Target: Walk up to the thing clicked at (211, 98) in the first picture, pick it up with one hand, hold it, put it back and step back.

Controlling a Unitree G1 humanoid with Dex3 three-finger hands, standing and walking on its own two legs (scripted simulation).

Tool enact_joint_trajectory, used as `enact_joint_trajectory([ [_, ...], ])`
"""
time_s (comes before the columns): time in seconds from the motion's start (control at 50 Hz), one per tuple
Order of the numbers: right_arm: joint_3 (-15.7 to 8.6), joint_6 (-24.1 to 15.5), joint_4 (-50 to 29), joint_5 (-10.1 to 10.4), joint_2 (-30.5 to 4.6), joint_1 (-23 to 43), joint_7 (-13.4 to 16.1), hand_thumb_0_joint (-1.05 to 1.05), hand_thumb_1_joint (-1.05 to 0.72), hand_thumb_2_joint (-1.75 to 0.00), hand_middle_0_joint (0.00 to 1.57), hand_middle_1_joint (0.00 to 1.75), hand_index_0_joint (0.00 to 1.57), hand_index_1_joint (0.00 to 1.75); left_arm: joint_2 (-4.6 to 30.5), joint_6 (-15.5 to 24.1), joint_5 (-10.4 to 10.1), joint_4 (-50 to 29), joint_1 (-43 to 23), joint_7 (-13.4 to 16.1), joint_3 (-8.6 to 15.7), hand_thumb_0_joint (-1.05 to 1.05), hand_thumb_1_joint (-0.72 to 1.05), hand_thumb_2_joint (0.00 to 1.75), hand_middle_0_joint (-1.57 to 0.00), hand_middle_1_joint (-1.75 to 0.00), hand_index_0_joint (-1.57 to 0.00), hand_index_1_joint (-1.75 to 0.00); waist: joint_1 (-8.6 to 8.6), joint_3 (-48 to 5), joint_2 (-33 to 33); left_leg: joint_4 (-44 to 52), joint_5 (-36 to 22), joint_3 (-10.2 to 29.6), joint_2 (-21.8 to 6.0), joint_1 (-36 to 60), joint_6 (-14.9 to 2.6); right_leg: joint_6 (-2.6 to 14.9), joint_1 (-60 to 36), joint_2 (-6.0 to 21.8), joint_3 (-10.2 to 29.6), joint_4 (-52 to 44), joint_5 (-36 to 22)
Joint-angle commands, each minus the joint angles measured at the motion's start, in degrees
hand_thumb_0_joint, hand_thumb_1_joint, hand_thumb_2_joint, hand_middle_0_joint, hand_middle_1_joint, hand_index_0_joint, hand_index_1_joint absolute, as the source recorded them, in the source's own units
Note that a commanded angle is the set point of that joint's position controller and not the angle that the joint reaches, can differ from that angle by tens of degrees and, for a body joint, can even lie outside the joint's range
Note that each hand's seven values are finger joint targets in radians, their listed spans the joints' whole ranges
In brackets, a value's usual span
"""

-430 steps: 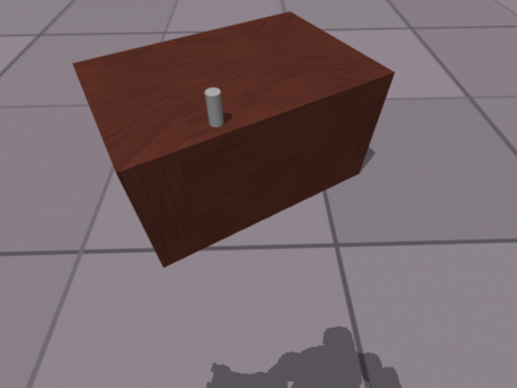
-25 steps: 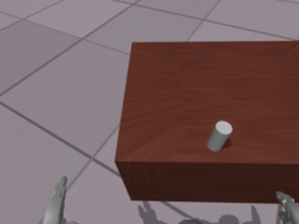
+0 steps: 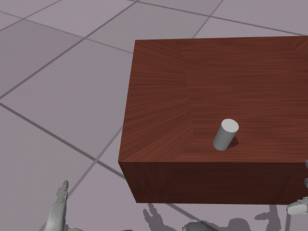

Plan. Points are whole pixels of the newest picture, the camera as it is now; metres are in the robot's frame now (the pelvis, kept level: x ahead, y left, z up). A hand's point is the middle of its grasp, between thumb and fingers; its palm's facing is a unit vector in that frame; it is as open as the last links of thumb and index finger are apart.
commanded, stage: go down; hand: right
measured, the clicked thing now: (224, 135) +0.41 -0.20 -0.06
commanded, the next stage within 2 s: approach in 1.14 s
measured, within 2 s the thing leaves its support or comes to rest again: neither
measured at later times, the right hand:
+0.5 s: hand out of the picture +0.29 -0.36 +0.02, palm faces +0.19 +0.97 -0.15, open 17.5 cm
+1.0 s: hand out of the picture +0.32 -0.38 +0.03, palm faces +0.19 +0.97 -0.11, open 17.6 cm
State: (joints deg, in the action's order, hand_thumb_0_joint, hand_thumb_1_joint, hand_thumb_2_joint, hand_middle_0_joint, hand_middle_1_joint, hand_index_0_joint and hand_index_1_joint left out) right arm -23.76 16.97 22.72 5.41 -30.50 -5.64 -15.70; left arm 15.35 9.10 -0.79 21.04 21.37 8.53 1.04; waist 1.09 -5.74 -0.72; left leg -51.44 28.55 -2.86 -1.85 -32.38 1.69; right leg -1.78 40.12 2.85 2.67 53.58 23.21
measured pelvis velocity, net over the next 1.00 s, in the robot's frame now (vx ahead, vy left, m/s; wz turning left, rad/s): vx -0.01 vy -0.01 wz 0.03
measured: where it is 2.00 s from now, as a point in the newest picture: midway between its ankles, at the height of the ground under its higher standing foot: outside the picture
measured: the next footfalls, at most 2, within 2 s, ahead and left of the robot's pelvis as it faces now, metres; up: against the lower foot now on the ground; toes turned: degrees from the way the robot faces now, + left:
none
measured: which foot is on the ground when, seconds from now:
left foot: down 0.00-1.00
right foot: down 0.00-1.00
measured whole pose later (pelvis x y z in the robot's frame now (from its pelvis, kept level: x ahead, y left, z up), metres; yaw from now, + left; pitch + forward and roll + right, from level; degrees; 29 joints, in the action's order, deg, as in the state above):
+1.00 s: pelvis -0.01 -0.01 +0.01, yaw +2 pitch +11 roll +3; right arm -33.2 -6.2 59.5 6.6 -43.5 19.3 -29.3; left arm 15.7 10.9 0.8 27.9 16.7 7.7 -1.6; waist 3.7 -4.5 1.2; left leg -45.8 24.1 -1.8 -0.8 -32.8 2.2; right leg -1.0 40.6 3.9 1.6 49.7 20.4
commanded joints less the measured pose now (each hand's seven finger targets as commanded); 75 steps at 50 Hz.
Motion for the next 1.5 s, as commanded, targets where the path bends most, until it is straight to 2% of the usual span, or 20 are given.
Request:
enact_joint_trajectory([
  [0.0,-6.7,-3.7,-1.9,0.9,-17.5,10.5,-3.4,0.0,0.54,-0.05,0.04,0.05,0.05,0.05,7.8,3.4,-0.3,-9.1,-1.1,1.1,2.6,0.0,-0.54,0.05,-0.05,-0.05,-0.05,-0.05,0.12,-11.4,-4.5,9.0,-15.6,-0.4,1.7,0.5,-1.48,2.11,-13.9,-1.7,-1.1,-8.6,-13.1],
  [0.04,-7.2,-4.2,0.6,0.9,-18.9,11.4,-5.1,0.0,0.53,-0.05,0.05,0.05,0.05,0.05,6.9,3.5,-0.2,-8.8,-0.8,1.0,0.7,0.0,-0.54,0.05,-0.05,-0.05,-0.05,-0.05,-0.59,-11.5,-4.6,9.1,-16.4,-0.4,1.8,1.2,-1.59,2.07,-14.1,-1.7,-1.3,-8.9,-14.3],
  [0.12,-8.9,-6.5,4.9,0.6,-22.9,15.5,-6.7,0.0,0.53,-0.05,0.05,0.05,0.05,0.05,10.3,3.8,-0.1,-6.5,-1.4,1.2,4.6,0.0,-0.55,0.05,-0.05,-0.05,-0.05,-0.05,-0.02,-9.5,-4.5,10.0,-15.3,-0.2,1.9,0.1,-1.69,2.18,-13.4,-1.8,-1.5,-9.9,-12.7],
  [0.2,-10.2,-10.5,8.6,0.7,-24.6,19.4,-7.5,0.0,0.56,-0.05,0.05,0.05,0.05,0.05,10.6,4.5,0.2,-7.3,-4.2,0.9,4.3,0.0,-0.54,0.05,-0.05,-0.05,-0.05,-0.05,0.23,-9.3,-3.8,9.9,-15.8,0.1,2.1,0.3,-1.86,2.47,-13.2,-1.6,-1.5,-9.9,-13.1],
  [0.24,-10.7,-12.7,10.4,0.5,-25.8,22.2,-8.1,0.0,0.57,-0.05,0.04,0.05,0.05,0.05,6.9,4.3,0.5,-3.1,-1.9,0.4,0.7,0.0,-0.54,0.05,-0.05,-0.05,-0.05,-0.05,-0.09,-9.3,-5.0,9.7,-17.0,0.5,1.9,0.3,-1.8,2.6,-12.6,-1.8,-1.9,-9.2,-14.2],
  [0.32,-12.1,-16.8,9.0,1.1,-28.6,27.4,-9.3,0.0,0.59,-0.05,0.04,0.05,0.05,0.05,8.9,4.8,0.5,-7.7,-4.0,1.0,2.1,0.0,-0.54,0.05,-0.05,-0.05,-0.05,-0.05,1.26,-17.9,-5.6,9.4,-20.5,0.9,2.0,2.7,-1.63,2.74,-17.3,-1.9,-1.9,-8.8,-17.4],
  [0.44,-12.3,-19.7,16.8,1.2,-31.0,30.5,-10.7,0.0,0.54,-0.04,0.05,0.05,0.05,0.05,9.8,4.4,1.1,-0.2,-3.6,0.9,3.4,0.0,-0.54,0.05,-0.05,-0.05,-0.05,-0.05,1.07,-11.2,-10.4,10.7,-16.1,1.5,1.8,-1.1,-2.22,2.63,-14.8,-1.8,-2.1,-10.3,-13.1],
  [0.52,-11.9,-20.9,18.9,1.2,-31.3,31.6,-11.6,0.0,0.57,-0.04,0.05,0.05,0.05,0.05,8.4,4.4,1.3,-0.5,-2.8,0.4,1.2,0.0,-0.53,0.04,-0.05,-0.05,-0.06,-0.05,1.15,-13.9,-9.5,10.7,-17.8,0.4,2.6,0.5,-2.39,2.39,-16.5,-1.3,-1.5,-10.6,-15.9],
  [0.56,-12.6,-21.8,21.1,1.8,-31.8,31.9,-11.8,0.0,0.57,-0.05,0.05,0.05,0.05,0.05,11.3,4.8,1.0,-6.1,-6.2,0.7,3.3,0.0,-0.52,0.04,-0.05,-0.05,-0.06,-0.05,1.61,-15.6,-5.1,11.1,-18.0,0.1,2.8,1.9,-2.08,2.73,-16.9,-1.2,-1.3,-10.8,-15.4],
  [0.66,-12.5,-23.7,23.5,2.3,-32.1,34.2,-12.5,0.0,0.57,-0.04,0.05,0.05,0.05,0.05,8.2,4.2,1.0,-1.0,-2.8,0.6,0.8,0.0,-0.53,0.05,-0.05,-0.05,-0.05,-0.05,0.89,-14.1,-6.6,10.8,-17.8,0.2,2.9,0.8,-2.34,2.75,-16.1,-1.2,-1.2,-11.1,-15.8],
  [0.78,-13.0,-24.8,25.1,1.9,-34.9,36.0,-12.8,0.0,0.58,-0.04,0.05,0.05,0.05,0.05,11.3,4.5,1.3,-2.9,-6.3,0.4,3.4,0.0,-0.52,0.04,-0.05,-0.06,-0.06,-0.04,1.37,-14.2,-9.6,11.4,-16.0,0.5,2.9,-0.5,-2.74,2.3,-16.4,-1.0,-1.3,-11.4,-14.4],
  [0.94,-13.2,-26.7,26.7,2.8,-35.0,38.7,-13.5,0.0,0.58,-0.04,0.05,0.05,0.05,0.05,9.3,4.6,1.2,-1.8,-6.6,0.1,0.9,0.0,-0.52,0.04,-0.05,-0.05,-0.06,-0.05,1.76,-15.2,-9.2,11.5,-17.0,0.1,3.2,-0.5,-2.51,2.46,-17.0,-0.9,-0.9,-11.1,-15.2],
  [1.18,-14.4,-27.7,28.6,3.0,-38.4,41.2,-14.6,0.0,0.55,-0.04,0.06,0.05,0.06,0.05,10.7,4.9,1.4,-0.5,-5.4,0.2,2.6,0.0,-0.53,0.04,-0.05,-0.06,-0.05,-0.05,2.75,-16.0,-9.1,11.2,-18.1,0.5,3.1,-1.2,-2.29,2.63,-16.3,-1.1,-1.0,-10.0,-15.4],
  [1.24,-15.5,-28.4,28.8,3.3,-39.4,42.2,-15.0,0.0,0.61,-0.05,0.03,0.05,0.04,0.05,9.7,5.3,1.3,-4.4,-8.8,0.2,0.5,0.0,-0.55,0.05,-0.05,-0.04,-0.04,-0.05,2.34,-17.3,-7.8,11.4,-17.8,1.0,2.8,0.0,-2.15,2.96,-15.1,-1.3,-1.0,-9.4,-14.4],
  [1.26,-15.4,-28.6,28.9,3.2,-39.3,41.8,-15.1,0.0,0.61,-0.06,0.03,0.06,0.04,0.06,8.0,4.9,1.3,0.3,-6.0,0.1,-0.5,0.0,-0.56,0.05,-0.05,-0.04,-0.04,-0.05,1.74,-17.4,-8.7,10.8,-18.7,0.9,2.9,-0.2,-2.22,2.89,-15.2,-1.3,-1.0,-9.3,-15.6],
  [1.28,-15.2,-29.0,30.2,3.7,-38.6,41.9,-15.4,0.0,0.61,-0.05,0.03,0.05,0.04,0.05,8.9,5.5,1.3,-5.2,-10.1,0.1,-0.9,0.0,-0.56,0.05,-0.05,-0.04,-0.04,-0.05,2.38,-16.5,-7.4,10.8,-17.9,0.8,3.1,-1.0,-2.16,2.93,-14.3,-1.2,-0.9,-9.2,-14.6],
  [1.3,-14.3,-29.5,30.8,3.9,-36.8,41.7,-15.9,0.0,0.61,-0.05,0.03,0.06,0.04,0.06,6.8,4.9,1.5,1.9,-4.8,-0.1,-1.4,0.0,-0.56,0.05,-0.05,-0.04,-0.04,-0.05,2.55,-15.2,-9.4,10.2,-18.1,0.9,3.0,-2.2,-2.21,2.89,-14.0,-1.3,-1.0,-9.0,-14.8],
  [1.38,-13.4,-32.6,33.8,6.2,-32.6,41.9,-17.0,0.0,0.61,-0.06,0.03,0.06,0.04,0.06,11.3,6.0,1.8,-4.6,-7.5,-0.1,2.3,0.0,-0.56,0.05,-0.05,-0.04,-0.04,-0.05,5.16,-16.0,-5.7,8.0,-17.5,0.8,3.2,-6.4,-2.21,3.13,-13.1,-1.0,-0.3,-6.7,-15.0],
  [1.42,-11.9,-35.4,35.0,7.5,-28.1,42.7,-17.7,0.0,0.61,-0.05,0.03,0.06,0.04,0.06,8.6,6.2,2.0,-4.1,-5.7,-1.0,0.1,0.0,-0.57,0.05,-0.05,-0.05,-0.04,-0.06,5.88,-15.2,-5.3,6.2,-15.8,0.5,3.4,-10.5,-2.22,2.88,-12.5,-0.7,0.1,-4.9,-15.4],
  [1.48,-12.3,-40.8,34.3,9.8,-23.9,43.3,-17.7,0.0,0.61,-0.06,0.03,0.06,0.04,0.06,7.8,7.2,2.3,-6.1,-4.5,-2.2,0.5,0.0,-0.57,0.06,-0.05,-0.05,-0.04,-0.06,6.57,-17.2,-4.8,2.3,-15.3,0.7,3.5,-13.9,-1.97,2.98,-9.4,-0.9,0.2,-1.1,-15.0],
])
